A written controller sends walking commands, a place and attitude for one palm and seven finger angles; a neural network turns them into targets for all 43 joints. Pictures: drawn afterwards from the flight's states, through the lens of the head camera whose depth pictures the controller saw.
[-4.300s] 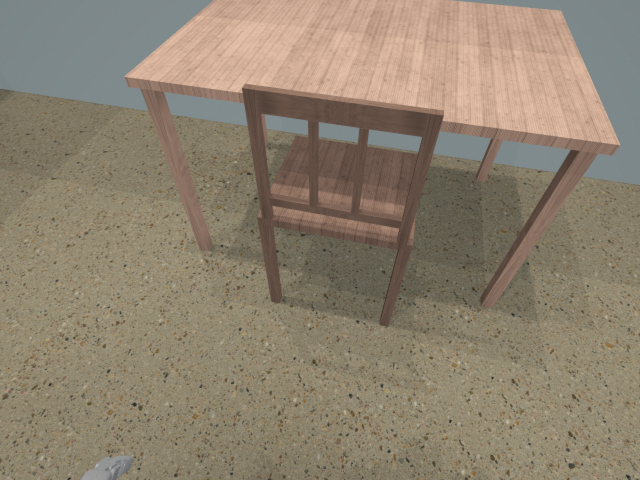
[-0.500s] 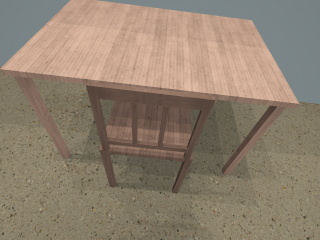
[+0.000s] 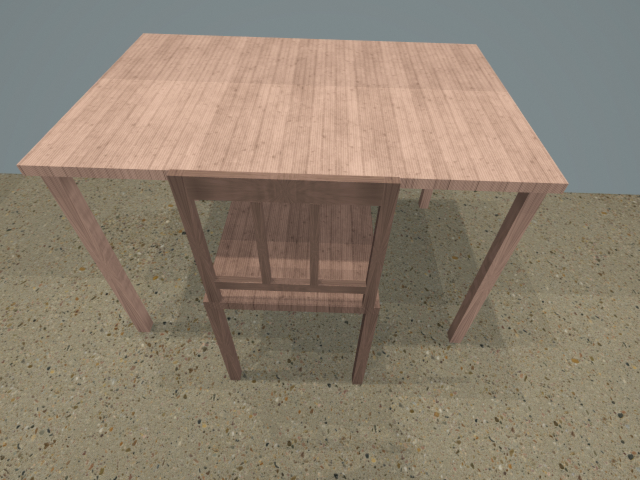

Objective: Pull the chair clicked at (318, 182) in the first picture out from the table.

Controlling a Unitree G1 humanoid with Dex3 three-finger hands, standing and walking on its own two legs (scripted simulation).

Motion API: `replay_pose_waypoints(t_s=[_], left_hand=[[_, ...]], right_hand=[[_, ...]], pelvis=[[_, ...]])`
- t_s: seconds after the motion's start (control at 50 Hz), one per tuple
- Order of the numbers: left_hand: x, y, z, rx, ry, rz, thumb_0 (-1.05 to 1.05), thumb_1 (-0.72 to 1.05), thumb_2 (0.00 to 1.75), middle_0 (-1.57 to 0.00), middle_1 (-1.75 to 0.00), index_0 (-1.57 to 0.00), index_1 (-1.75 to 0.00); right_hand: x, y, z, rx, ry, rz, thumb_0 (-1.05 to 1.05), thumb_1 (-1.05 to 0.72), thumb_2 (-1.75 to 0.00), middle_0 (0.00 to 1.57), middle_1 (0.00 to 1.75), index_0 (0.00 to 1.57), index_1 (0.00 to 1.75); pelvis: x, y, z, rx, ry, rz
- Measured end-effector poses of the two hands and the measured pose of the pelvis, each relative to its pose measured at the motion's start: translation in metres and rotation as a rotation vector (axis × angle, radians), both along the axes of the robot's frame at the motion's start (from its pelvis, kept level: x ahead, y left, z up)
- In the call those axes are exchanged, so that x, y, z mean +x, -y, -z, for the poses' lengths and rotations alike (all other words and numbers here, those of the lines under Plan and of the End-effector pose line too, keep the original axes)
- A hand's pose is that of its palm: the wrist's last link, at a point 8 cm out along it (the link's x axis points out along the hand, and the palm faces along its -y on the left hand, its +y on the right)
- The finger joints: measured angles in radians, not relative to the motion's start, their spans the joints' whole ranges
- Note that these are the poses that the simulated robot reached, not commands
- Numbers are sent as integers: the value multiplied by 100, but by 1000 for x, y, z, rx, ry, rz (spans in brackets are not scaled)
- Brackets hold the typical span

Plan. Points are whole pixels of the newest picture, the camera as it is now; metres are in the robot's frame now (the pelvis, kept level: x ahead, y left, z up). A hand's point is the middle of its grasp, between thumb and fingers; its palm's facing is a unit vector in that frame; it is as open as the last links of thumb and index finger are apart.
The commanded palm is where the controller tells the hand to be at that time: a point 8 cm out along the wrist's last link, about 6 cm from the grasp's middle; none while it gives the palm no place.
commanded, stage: come to a stop and stand still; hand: left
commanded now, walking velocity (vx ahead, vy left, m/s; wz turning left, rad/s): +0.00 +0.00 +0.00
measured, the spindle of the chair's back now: (262, 244) +0.58 +0.14 -0.11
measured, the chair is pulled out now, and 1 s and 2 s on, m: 0.00 0.00 0.00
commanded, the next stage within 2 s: look again from close up in 0.30 s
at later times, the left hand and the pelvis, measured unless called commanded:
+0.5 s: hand out of the picture -0.03 +0.14 -0.18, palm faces +0.04 -0.98 -0.17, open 7.3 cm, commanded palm none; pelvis +0.00 -0.02 -0.01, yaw +2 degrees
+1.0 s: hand out of the picture +0.06 +0.18 -0.18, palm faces +0.03 -0.98 -0.21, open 7.3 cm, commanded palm none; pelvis +0.03 +0.00 -0.01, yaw +0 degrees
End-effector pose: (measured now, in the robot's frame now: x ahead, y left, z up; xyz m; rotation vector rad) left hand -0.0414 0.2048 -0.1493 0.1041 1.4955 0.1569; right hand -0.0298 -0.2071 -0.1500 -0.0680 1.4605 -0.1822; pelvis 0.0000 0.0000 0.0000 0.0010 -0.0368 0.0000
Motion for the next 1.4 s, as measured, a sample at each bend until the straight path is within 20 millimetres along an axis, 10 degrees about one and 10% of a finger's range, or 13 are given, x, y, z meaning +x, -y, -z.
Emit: replay_pose_waypoints(t_s=[0.36, 0.88, 1.4], left_hand=[[-12, 28, 2, -32, -22, -28, 0, 91, 90, -20, -30, -20, -30], [97, -16, 3, 61, 224, 38, 0, 91, 90, -19, -30, -20, -30], [25, -29, 5, 7, 20, 34, 0, 91, 90, -20, -30, -20, -30]], right_hand=[[-20, 2, -2, 9, -68, 7, 0, -91, -89, 20, 30, 20, 30], [114, 23, -2, -58, 210, -102, 0, -91, -89, 20, 30, 20, 30], [51, -2, -6, -50, 51, -63, 0, -91, -89, 20, 30, 20, 30]], pelvis=[[1, 14, 1, 0, -24, -6], [29, 4, 12, -9, -28, -8], [18, -20, 4, -6, -9, 8]])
